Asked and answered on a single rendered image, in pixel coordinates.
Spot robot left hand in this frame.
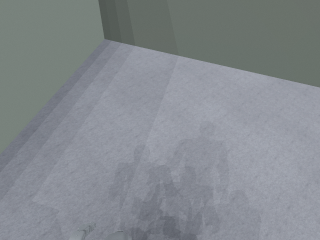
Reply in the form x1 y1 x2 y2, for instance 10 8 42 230
68 222 96 240

